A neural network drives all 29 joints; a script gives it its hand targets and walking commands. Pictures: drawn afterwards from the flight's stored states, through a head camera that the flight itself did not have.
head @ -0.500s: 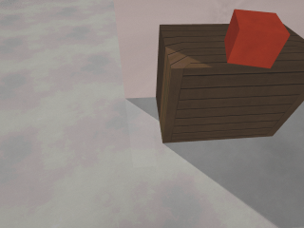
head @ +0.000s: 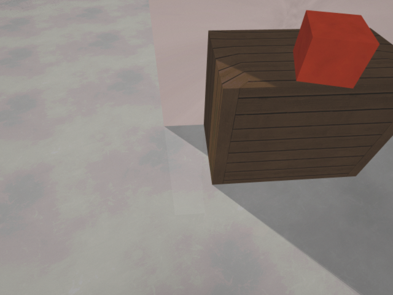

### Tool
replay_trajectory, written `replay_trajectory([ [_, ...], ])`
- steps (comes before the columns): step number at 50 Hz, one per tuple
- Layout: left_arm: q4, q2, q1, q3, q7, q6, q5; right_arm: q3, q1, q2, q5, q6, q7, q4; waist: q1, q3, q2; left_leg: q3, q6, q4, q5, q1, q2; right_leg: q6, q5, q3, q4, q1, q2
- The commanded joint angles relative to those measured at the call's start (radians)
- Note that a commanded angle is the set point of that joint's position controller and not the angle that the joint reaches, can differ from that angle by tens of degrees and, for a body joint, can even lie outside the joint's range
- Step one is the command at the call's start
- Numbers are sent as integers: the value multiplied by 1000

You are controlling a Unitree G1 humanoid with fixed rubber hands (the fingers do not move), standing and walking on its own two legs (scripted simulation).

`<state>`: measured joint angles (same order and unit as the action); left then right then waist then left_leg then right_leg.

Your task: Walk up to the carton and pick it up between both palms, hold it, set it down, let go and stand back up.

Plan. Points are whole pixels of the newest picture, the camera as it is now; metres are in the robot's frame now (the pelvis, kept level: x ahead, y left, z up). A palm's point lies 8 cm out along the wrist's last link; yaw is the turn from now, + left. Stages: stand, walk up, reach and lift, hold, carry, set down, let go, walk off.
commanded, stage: walk up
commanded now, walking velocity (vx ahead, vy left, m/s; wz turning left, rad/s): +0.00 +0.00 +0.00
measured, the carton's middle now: (328, 47) +1.02 -0.52 +0.01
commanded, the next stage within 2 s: none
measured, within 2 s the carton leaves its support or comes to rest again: neither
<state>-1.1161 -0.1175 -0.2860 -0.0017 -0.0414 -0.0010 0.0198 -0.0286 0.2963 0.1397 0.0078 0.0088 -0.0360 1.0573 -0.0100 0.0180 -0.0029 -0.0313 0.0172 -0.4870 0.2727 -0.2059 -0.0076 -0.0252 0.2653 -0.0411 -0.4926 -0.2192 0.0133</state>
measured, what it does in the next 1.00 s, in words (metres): walks ahead: right foot, then left foot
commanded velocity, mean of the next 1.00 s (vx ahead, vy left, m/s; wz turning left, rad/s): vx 0.00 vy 0.00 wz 0.00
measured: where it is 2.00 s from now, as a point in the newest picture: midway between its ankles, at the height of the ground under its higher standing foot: (292, 247)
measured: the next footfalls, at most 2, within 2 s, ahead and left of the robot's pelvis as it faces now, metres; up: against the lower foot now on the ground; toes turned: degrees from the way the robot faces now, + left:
right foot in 0.52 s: +0.17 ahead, -0.25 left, +0.00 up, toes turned -10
left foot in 0.84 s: +0.24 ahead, -0.04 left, +0.00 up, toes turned +3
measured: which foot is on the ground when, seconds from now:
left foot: down 0.00-0.54, up 0.56-0.82, down 0.84-1.00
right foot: down 0.00-0.20, up 0.22-0.50, down 0.52-0.82, up 0.84-1.00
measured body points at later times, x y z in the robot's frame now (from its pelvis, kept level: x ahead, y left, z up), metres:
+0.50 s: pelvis +0.05 -0.07 -0.02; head +0.05 -0.07 +0.43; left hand +0.15 +0.20 -0.14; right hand -0.05 -0.32 -0.15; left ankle -0.01 +0.11 -0.74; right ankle +0.13 -0.24 -0.73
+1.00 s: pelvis +0.19 -0.18 -0.02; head +0.17 -0.14 +0.42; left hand +0.27 +0.09 -0.17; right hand +0.21 -0.44 -0.12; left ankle +0.20 -0.05 -0.74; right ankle +0.22 -0.30 -0.67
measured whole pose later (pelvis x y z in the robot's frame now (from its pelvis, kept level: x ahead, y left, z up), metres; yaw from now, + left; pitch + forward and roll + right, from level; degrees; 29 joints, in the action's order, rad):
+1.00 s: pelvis +0.19 -0.18 -0.02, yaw -3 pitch -5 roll +1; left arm -0.73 -0.33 -0.34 0.04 0.06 0.08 0.06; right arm -0.01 0.46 0.20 0.05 0.06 -0.06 0.72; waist 0.00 0.04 0.12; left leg -0.10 -0.02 -0.71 0.38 -0.25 0.05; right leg -0.04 0.40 0.01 -1.20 -0.54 0.06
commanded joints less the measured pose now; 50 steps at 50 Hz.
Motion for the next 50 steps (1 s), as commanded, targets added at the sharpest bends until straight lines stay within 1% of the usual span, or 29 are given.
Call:
replay_trajectory([
  [1,-1,-112,-89,23,2,-10,-1,-7,105,62,-4,2,1,2,2,76,10,85,38,97,-92,-12,68,46,-110,-56,102,-55,46],
  [4,-7,-98,-40,17,-5,-8,2,-10,100,83,5,13,-4,-5,21,63,42,115,46,111,-95,-16,85,56,-128,-49,115,-41,54],
  [7,-16,-60,-64,6,-5,-11,-4,-12,66,60,10,12,-2,3,12,41,-41,96,47,107,-121,16,79,45,-154,-47,104,-21,48],
  [8,-6,-57,-26,1,-1,-14,-6,-10,66,66,5,14,-5,13,4,44,31,104,30,122,-137,-24,70,48,-135,-39,101,12,55],
  [9,-8,-79,-35,8,-8,-17,5,-9,62,53,3,13,-3,15,11,18,1,84,19,108,-159,20,75,44,-162,-42,100,17,56],
  [10,70,-207,-50,57,13,-13,14,-34,217,170,41,32,-16,-47,52,-35,9,247,100,147,278,144,172,44,210,41,-96,-152,16],
  [11,109,-205,29,72,21,0,29,-53,282,212,64,30,-29,-13,94,43,-74,449,188,236,539,181,300,19,283,113,-266,-366,4],
  [12,178,-199,114,70,31,5,49,-66,292,239,69,38,-47,-35,125,122,-98,591,238,283,543,175,413,6,278,38,-441,-516,70],
  [13,208,-185,103,73,41,9,46,-55,304,199,70,44,-54,-26,112,176,-93,614,246,295,479,132,443,4,216,-18,-510,-561,119],
  [16,270,-186,90,87,60,8,49,-56,234,184,67,63,-54,-75,60,172,-76,447,221,279,290,58,401,-11,128,-59,-524,-522,158],
  [19,288,-173,65,83,90,3,39,-55,239,172,59,77,-44,-108,63,175,-114,291,197,265,221,36,314,-29,59,16,-407,-456,123],
  [22,327,-155,48,80,113,5,28,-70,187,196,74,77,-28,-158,20,166,-210,127,165,223,175,-124,266,1,56,47,-281,-200,128],
  [24,315,-186,-71,86,110,4,34,-68,148,227,58,71,-20,-196,-38,145,-125,99,154,141,242,-250,263,18,-32,114,-245,22,93],
  [26,287,-228,-203,104,101,-9,28,-72,131,244,64,51,-8,-239,-102,121,-25,6,119,-52,286,-359,179,25,29,220,-200,225,16],
  [27,282,-292,-281,124,89,-19,21,-56,128,227,70,45,-2,-266,-143,114,105,-36,95,-300,230,-413,121,51,86,171,-123,309,16],
  [28,316,-432,-316,149,69,-26,26,-38,125,167,47,28,3,-334,-186,78,397,-59,43,-607,414,-533,0,134,420,-308,172,227,276],
  [29,331,-462,-243,147,58,-15,6,-26,187,147,24,19,3,-342,-131,30,389,161,47,-769,382,-497,-20,200,691,-609,329,145,347],
  [30,357,-451,-187,138,47,-2,-10,-35,170,169,41,14,1,-355,-124,49,226,161,29,-824,320,-525,15,247,775,-606,338,96,413],
  [31,350,-417,-146,123,41,2,-6,-47,144,194,39,27,1,-371,-93,105,129,115,14,-908,273,-559,47,319,645,-537,297,53,409],
  [33,360,-355,-20,93,45,-11,15,-59,200,191,50,32,13,-368,-24,163,122,77,-6,-774,252,-400,107,270,393,-270,237,-138,335],
  [35,360,-326,21,90,59,-24,29,-54,266,169,39,26,27,-363,20,168,124,58,-28,-610,229,-286,107,255,297,-129,221,-222,281],
  [37,372,-346,35,89,61,-20,35,-59,232,174,39,21,29,-390,14,149,148,20,1,-470,229,-188,85,286,332,-122,202,-279,282],
  [40,424,-343,129,68,62,-2,41,-68,429,163,28,39,19,-360,150,80,65,-62,28,-283,-30,227,14,184,487,-1,6,-523,195],
  [41,454,-269,137,53,69,2,51,-84,493,222,35,46,5,-351,174,30,-29,19,49,-174,97,323,46,149,476,81,-223,-561,114],
  [42,479,-206,74,31,80,7,43,-97,520,304,60,61,-8,-367,173,50,-246,528,70,77,366,307,301,73,375,136,-609,-675,20],
  [43,525,-273,93,46,82,30,47,-96,485,346,42,52,-35,-376,151,69,-188,873,110,278,507,189,454,44,323,7,-762,-700,13],
  [44,529,-297,99,58,87,47,35,-88,355,334,56,54,-49,-400,98,163,-138,912,184,317,611,57,493,16,304,-17,-843,-683,57],
  [46,501,-300,11,60,88,60,34,-78,210,323,47,66,-58,-427,39,204,-117,685,198,253,478,-20,449,-7,210,-65,-834,-641,106],
  [50,497,-269,-45,62,120,33,30,-59,159,292,45,97,-31,-422,13,179,-127,290,213,181,-53,-39,312,-28,40,-18,-628,-521,134],
])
